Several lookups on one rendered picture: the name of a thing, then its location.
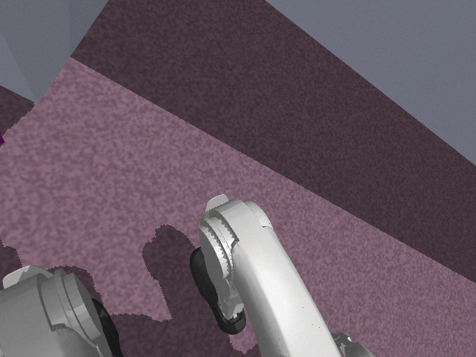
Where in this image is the right robot hand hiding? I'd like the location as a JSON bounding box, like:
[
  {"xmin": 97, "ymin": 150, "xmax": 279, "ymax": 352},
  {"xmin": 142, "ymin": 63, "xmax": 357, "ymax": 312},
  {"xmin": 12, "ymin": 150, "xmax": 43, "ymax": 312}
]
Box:
[{"xmin": 331, "ymin": 332, "xmax": 375, "ymax": 357}]

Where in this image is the left robot foot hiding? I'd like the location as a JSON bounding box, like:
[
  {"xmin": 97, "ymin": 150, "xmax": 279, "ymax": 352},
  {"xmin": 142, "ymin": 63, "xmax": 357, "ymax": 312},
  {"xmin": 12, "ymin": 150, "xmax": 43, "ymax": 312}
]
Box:
[{"xmin": 92, "ymin": 298, "xmax": 123, "ymax": 357}]

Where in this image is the right robot foot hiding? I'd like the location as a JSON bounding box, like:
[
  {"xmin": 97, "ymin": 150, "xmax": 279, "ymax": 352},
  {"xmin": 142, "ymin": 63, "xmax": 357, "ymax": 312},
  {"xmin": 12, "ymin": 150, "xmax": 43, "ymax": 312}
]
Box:
[{"xmin": 190, "ymin": 247, "xmax": 246, "ymax": 335}]

